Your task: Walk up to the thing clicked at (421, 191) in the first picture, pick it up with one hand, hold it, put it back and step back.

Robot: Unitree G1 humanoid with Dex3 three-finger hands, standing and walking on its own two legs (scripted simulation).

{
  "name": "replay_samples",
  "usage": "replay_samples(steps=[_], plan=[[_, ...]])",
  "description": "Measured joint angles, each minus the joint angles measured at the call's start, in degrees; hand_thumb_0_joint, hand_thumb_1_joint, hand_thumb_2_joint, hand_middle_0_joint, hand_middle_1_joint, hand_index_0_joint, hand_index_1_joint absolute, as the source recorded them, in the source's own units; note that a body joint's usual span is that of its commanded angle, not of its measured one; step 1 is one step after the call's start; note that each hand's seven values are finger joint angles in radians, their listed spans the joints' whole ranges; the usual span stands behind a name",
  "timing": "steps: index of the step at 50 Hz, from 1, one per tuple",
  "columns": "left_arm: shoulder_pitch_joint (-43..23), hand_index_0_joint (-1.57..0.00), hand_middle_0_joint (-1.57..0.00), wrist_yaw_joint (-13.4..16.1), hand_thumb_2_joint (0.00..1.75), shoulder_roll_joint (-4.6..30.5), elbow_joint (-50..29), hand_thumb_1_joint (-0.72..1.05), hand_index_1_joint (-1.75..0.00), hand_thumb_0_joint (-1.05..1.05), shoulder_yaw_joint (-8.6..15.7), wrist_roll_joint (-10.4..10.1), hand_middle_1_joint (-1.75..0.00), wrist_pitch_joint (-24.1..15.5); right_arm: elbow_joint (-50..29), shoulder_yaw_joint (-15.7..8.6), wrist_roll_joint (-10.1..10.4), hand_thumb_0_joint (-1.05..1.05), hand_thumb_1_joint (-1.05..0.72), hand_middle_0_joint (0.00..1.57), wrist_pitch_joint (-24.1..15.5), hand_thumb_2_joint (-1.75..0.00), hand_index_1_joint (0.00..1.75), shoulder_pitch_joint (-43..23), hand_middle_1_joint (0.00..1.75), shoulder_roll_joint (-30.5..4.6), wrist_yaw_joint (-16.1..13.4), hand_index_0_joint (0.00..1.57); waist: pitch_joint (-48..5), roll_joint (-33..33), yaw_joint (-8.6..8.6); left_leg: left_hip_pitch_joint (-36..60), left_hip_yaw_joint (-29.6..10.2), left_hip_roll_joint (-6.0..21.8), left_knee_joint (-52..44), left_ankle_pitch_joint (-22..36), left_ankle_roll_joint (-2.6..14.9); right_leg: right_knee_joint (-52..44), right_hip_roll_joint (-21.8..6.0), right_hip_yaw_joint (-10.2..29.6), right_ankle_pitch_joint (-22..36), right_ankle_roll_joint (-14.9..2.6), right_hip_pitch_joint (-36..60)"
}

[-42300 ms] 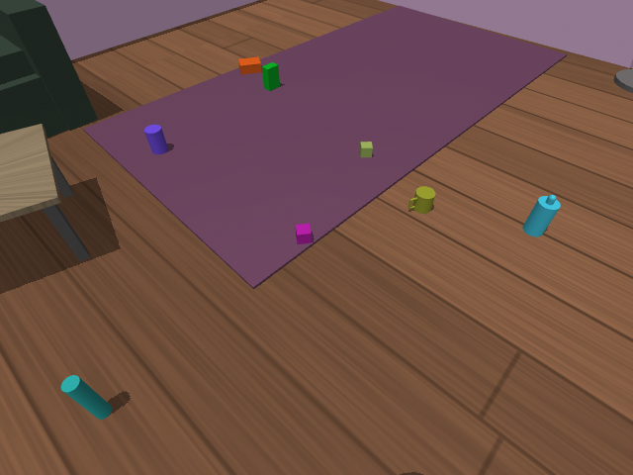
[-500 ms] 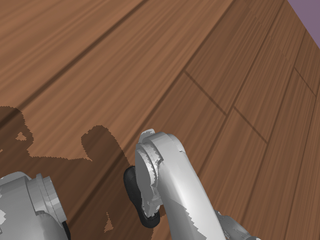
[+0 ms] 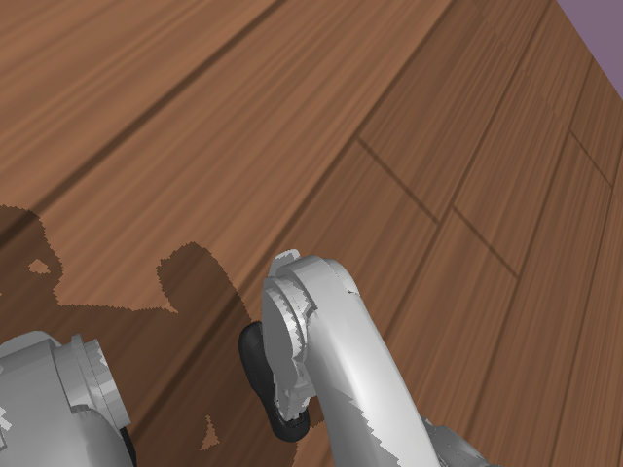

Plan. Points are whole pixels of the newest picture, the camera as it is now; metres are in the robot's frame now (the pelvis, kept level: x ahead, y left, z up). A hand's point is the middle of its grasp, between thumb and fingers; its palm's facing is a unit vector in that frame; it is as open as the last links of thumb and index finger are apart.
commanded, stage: close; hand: left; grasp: from above
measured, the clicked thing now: out of the picture +0.45 +0.33 -0.26
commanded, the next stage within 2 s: settle in 0.60 s
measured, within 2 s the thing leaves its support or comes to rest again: leaves its support in 0.98 s
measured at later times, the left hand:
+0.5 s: hand out of the picture +0.45 +0.35 -0.22, palm faces -0.42 -0.14 -0.90, open 11.4 cm
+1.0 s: hand out of the picture +0.45 +0.36 -0.21, palm faces -0.40 -0.14 -0.90, open 11.4 cm
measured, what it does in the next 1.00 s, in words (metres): stands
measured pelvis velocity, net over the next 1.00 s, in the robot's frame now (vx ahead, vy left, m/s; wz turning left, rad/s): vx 0.00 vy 0.00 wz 0.00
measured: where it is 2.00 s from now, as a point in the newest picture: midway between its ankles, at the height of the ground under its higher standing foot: (208, 444)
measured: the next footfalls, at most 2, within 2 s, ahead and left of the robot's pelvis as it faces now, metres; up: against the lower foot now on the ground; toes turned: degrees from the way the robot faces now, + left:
none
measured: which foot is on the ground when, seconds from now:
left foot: down 0.00-1.00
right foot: down 0.00-1.00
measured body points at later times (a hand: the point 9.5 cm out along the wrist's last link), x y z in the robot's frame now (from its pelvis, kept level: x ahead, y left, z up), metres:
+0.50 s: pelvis +0.00 +0.00 +0.00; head +0.26 +0.13 +0.34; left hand +0.47 +0.36 -0.17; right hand +0.06 -0.25 -0.06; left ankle +0.07 +0.13 -0.27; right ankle +0.12 -0.12 -0.27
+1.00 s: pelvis +0.00 +0.00 +0.00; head +0.26 +0.13 +0.34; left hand +0.47 +0.36 -0.16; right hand +0.05 -0.26 -0.06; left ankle +0.07 +0.13 -0.27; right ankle +0.12 -0.12 -0.27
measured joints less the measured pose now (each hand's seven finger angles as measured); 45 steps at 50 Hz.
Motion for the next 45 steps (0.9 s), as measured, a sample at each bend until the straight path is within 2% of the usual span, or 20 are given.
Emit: replay_samples(steps=[11,19,39,45], plan=[[-0.82,-0.31,-0.41,1.97,0.85,0.33,1.91,-0.17,-1.01,0.01,-0.28,1.9,-1.09,-0.11,-0.47,0.38,-0.43,0.0,-0.9,0.2,-1.02,-0.89,0.3,-0.48,0.3,0.05,-0.2,0.2,-0.12,-0.19,-0.14,-0.39,0.12,0.21,0.36,0.51,0.4,0.15,0.28,0.11,0.64,0.11,-0.35],[-1.88,-0.35,-0.49,2.71,0.8,0.29,2.94,-0.16,-0.96,0.01,-0.87,1.74,-1.06,1.03,-0.58,0.18,-0.17,0.0,-0.9,0.2,-2.04,-0.9,0.3,-0.45,0.3,-0.21,-0.16,0.2,-0.32,-0.11,-0.37,-0.57,0.38,0.36,0.29,0.39,0.63,0.08,0.35,0.32,0.58,0.33,-0.54],[-1.65,-0.37,-0.68,0.19,0.73,0.96,1.24,-0.13,-0.92,0.03,-0.25,0.05,-1.02,1.57,-1.09,0.41,0.23,0.0,-0.9,0.2,-1.46,-0.9,0.3,0.01,0.3,-0.65,-0.31,0.2,0.56,-0.17,-0.68,-0.14,0.22,0.14,-0.11,0.59,0.19,-0.09,0.11,0.18,0.67,0.31,-0.24],[-0.58,-0.38,-0.69,-1.64,0.73,0.56,-1.39,-0.13,-0.92,0.03,1.01,0.13,-1.02,1.71,-1.31,0.02,0.36,0.0,-0.91,0.2,-0.94,-0.9,0.3,0.58,0.3,-0.65,-0.67,0.2,0.46,0.21,-0.24,-0.53,0.23,0.08,-0.25,0.78,0.22,-0.26,0.04,0.12,0.78,-0.06,-0.52]])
